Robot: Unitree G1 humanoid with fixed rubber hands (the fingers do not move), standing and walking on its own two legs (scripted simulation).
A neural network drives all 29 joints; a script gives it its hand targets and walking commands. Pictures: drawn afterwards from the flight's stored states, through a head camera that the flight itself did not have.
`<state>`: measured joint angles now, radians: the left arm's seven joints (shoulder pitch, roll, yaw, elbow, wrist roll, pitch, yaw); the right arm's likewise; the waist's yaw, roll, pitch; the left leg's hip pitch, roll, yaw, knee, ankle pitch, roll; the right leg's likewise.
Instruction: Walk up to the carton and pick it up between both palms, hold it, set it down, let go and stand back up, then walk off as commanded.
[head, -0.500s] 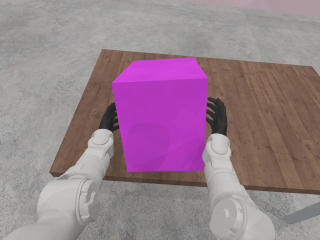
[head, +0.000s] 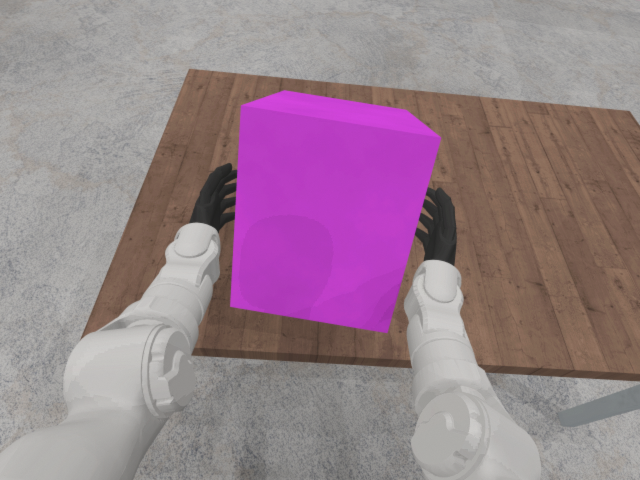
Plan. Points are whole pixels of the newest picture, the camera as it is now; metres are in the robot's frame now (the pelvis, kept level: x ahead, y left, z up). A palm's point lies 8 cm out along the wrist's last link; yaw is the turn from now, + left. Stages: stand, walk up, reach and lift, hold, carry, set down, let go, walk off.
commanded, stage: set down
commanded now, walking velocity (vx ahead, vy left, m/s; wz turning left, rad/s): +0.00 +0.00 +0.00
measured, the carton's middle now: (329, 196) +0.52 -0.03 +0.02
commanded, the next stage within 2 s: none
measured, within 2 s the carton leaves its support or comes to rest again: rests again in 1.92 s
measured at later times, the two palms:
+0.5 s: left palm (211, 208) +0.47 +0.13 +0.05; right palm (436, 237) +0.42 -0.17 +0.06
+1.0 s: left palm (212, 208) +0.48 +0.13 +0.04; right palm (435, 238) +0.42 -0.16 +0.06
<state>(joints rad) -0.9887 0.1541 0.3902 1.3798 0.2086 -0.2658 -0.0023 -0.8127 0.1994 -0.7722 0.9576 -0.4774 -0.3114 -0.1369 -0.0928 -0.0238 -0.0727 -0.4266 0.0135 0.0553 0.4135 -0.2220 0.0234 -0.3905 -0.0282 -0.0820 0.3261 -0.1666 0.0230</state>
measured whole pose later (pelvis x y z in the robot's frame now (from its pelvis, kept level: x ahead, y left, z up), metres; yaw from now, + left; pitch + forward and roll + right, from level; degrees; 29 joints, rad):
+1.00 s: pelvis -0.01 +0.00 -0.01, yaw +0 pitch +18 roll -1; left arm -1.09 0.20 0.54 1.39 0.32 -0.26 -0.04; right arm -0.94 0.23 -0.86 0.92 -0.56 -0.27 -0.11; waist -0.13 -0.04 -0.08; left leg -0.55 0.02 0.05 0.47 -0.23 0.02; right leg -0.53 -0.03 -0.09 0.40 -0.19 0.02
